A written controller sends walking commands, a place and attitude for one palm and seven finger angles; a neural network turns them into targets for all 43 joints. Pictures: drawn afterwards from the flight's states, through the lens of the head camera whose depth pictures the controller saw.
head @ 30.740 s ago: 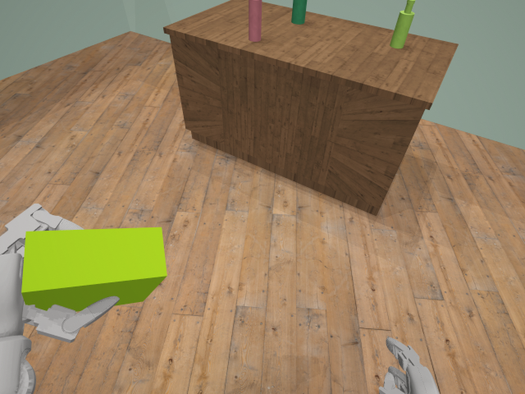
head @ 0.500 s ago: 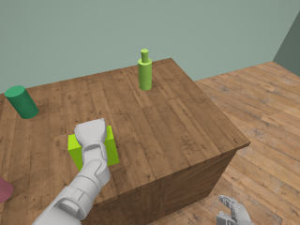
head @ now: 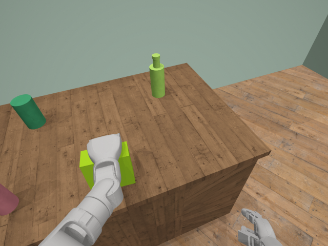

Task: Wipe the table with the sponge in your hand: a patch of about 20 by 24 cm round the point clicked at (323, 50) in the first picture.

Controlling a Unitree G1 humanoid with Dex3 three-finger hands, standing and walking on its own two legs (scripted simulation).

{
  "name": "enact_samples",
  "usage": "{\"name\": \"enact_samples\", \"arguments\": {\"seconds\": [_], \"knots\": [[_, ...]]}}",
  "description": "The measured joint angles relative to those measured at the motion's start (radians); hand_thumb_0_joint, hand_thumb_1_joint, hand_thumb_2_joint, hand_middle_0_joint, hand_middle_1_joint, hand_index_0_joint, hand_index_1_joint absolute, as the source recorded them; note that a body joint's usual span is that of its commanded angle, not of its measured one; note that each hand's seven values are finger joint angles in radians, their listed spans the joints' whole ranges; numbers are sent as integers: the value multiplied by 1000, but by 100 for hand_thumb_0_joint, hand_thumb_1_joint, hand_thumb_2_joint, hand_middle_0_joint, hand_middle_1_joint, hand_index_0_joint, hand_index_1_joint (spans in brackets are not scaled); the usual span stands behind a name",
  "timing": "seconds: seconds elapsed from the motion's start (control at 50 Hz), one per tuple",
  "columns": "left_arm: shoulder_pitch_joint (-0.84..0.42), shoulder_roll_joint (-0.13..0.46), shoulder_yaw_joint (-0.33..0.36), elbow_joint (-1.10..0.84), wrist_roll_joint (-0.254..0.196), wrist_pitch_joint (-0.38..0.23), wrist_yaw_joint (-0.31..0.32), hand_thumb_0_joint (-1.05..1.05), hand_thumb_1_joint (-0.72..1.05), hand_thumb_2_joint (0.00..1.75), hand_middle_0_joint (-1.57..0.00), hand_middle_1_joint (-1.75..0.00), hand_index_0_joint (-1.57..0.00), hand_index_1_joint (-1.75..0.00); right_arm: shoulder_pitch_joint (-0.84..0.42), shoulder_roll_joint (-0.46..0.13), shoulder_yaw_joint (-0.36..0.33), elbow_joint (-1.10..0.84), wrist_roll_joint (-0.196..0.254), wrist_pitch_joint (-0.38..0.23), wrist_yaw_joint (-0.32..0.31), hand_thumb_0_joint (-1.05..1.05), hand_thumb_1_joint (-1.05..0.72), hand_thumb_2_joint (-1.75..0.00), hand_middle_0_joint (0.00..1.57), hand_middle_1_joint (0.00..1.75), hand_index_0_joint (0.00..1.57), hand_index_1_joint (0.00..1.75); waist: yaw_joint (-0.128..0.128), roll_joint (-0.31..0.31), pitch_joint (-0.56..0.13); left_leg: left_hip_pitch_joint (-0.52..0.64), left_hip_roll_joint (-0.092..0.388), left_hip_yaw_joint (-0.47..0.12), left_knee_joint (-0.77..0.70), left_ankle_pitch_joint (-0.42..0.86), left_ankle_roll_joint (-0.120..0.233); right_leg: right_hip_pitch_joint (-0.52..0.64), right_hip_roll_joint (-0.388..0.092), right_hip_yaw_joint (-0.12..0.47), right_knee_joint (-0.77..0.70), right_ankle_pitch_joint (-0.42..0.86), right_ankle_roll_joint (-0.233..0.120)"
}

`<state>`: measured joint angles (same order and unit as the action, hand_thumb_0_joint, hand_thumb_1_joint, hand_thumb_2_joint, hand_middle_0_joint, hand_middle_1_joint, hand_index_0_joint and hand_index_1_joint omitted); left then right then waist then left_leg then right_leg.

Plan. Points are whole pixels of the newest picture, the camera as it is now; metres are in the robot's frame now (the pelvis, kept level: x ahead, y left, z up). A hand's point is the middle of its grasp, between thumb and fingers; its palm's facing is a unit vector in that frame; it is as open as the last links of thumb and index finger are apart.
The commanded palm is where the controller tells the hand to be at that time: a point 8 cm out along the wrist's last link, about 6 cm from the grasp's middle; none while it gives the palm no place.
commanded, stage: slide across to the third lane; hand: left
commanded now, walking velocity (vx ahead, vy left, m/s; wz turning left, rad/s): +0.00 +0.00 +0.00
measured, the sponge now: (111, 172) +0.33 +0.20 -0.04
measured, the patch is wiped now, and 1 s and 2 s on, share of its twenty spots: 0.45 0.65 0.95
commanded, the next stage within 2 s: wipe forward along the third lane in 0.42 s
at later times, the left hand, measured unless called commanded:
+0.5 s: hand (128, 155) +0.36 +0.15 +0.01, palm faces -0.07 -0.03 -1.00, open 10.1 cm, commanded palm +0.33 +0.13 +0.06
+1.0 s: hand (132, 142) +0.41 +0.15 +0.01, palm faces -0.10 -0.01 -0.99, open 10.1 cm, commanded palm +0.39 +0.15 +0.04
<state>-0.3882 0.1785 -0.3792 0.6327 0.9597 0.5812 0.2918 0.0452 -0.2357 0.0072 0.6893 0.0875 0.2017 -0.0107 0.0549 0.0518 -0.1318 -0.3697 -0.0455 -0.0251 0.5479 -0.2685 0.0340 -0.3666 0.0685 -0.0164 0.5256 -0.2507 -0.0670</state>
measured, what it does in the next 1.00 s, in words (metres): stands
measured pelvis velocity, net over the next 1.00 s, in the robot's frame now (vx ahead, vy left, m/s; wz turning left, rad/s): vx -0.01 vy -0.02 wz -0.03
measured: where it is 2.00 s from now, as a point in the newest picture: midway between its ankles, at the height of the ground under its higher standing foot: outside the picture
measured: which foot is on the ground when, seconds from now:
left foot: down 0.00-1.00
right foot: down 0.00-1.00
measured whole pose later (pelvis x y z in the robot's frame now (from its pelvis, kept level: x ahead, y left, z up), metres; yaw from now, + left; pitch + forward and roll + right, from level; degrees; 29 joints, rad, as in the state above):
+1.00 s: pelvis -0.01 -0.02 -0.01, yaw -2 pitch +12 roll +0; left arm -0.79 0.13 -0.23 1.14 0.93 0.55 0.41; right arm 0.13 -0.24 0.00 0.79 0.07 0.15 -0.02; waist -0.04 0.04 -0.16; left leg -0.53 -0.01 -0.01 0.58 -0.26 0.01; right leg -0.54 0.10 0.00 0.55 -0.22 -0.09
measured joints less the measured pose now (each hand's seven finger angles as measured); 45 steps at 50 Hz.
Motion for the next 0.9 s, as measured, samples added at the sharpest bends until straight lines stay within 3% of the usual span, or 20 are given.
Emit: {"name": "enact_samples", "arguments": {"seconds": [0.14,0.52,0.68,0.9], "knots": [[-36,-20,4,54,-17,-34,12,0,-49,104,-71,-135,-73,-136,6,7,0,24,-1,-14,-7,1,-91,-90,20,30,20,30,-1,1,-2,4,3,1,-12,9,-5,1,3,2,-8,8,-4],[-168,-99,-24,231,-44,-16,83,-1,-49,104,-72,-135,-73,-136,8,16,-15,62,-6,-24,11,1,-91,-90,20,30,20,30,-19,-5,-10,-28,12,-1,-9,19,-17,-33,11,-2,-4,19,-13],[-270,-115,38,364,-48,-17,101,-1,-49,104,-72,-135,-73,-135,-7,26,-2,74,-11,-29,-5,1,-91,-90,20,30,20,30,-44,-13,-8,-58,16,3,-7,26,-22,-66,15,1,3,26,-17],[-380,-67,125,486,-34,-31,124,0,-50,104,-72,-134,-74,-135,47,13,-3,89,-22,-45,-16,1,-91,-90,20,30,20,30,-82,-17,-21,-140,30,15,21,19,-27,-150,28,11,23,30,-21]]}}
